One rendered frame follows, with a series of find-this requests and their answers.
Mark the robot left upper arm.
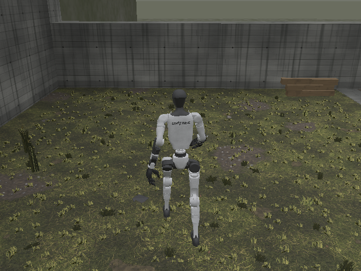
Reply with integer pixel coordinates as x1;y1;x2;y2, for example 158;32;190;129
156;113;168;146

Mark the humanoid robot torso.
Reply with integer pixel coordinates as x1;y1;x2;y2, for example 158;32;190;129
167;110;193;169

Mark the robot right upper arm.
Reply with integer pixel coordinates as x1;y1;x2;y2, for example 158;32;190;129
191;112;206;141

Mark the robot right hand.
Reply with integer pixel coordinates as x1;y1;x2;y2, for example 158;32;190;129
190;138;202;149

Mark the robot left hand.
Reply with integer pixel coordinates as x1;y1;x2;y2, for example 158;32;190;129
146;168;160;186

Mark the left robot forearm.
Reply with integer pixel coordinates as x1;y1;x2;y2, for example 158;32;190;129
148;138;161;169

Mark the robot right foot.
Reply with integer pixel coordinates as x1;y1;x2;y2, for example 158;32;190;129
191;230;200;247

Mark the right robot forearm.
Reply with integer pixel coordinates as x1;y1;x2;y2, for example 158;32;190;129
197;134;206;145

